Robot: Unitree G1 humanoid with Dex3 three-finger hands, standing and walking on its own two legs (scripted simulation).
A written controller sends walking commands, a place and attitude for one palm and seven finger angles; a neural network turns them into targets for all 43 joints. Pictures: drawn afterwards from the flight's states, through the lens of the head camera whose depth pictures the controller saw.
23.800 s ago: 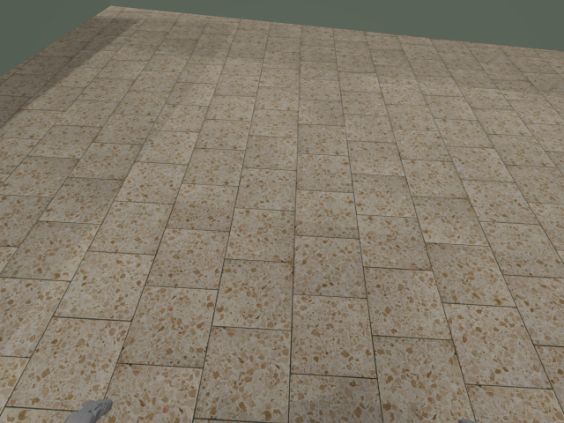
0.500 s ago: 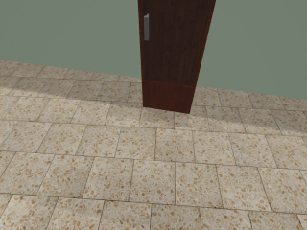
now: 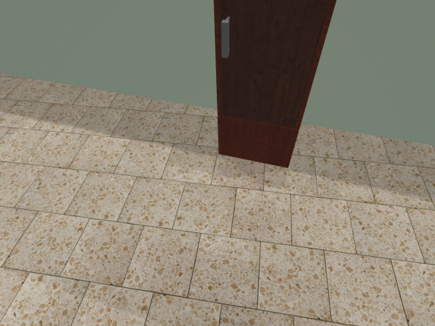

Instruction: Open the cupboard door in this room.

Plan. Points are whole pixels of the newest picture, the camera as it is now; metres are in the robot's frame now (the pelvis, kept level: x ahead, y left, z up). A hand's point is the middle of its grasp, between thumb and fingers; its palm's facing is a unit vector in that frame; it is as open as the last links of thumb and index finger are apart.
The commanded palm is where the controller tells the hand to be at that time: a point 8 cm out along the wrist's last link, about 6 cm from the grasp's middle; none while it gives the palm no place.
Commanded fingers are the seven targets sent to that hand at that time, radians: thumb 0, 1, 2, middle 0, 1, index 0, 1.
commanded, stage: walk to a spot facing it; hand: left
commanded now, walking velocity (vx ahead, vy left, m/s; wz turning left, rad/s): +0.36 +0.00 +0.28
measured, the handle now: (226, 37) +1.11 +0.07 +0.00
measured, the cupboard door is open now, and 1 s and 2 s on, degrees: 0 0 0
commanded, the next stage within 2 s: turn to face it in 0.20 s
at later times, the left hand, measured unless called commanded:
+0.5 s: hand (129, 304) +0.19 +0.23 -0.18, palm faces +0.14 -0.97 -0.19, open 7.4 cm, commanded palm none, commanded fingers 0.00 0.90 0.90 -0.20 -0.30 -0.20 -0.30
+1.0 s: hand (161, 231) +0.35 +0.19 -0.16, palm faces -0.08 -0.97 -0.24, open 7.3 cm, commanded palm none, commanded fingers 0.00 0.90 0.90 -0.20 -0.30 -0.20 -0.30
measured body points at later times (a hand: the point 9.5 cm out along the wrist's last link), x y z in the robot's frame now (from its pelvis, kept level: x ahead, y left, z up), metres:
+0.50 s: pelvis +0.20 +0.05 +0.00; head +0.24 +0.07 +0.45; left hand +0.18 +0.28 -0.16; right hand +0.32 -0.17 -0.14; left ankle +0.25 +0.12 -0.73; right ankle +0.17 -0.09 -0.64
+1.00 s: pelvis +0.27 +0.01 +0.01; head +0.31 -0.02 +0.45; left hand +0.36 +0.24 -0.14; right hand +0.27 -0.23 -0.16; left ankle +0.26 +0.15 -0.67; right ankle +0.28 -0.09 -0.73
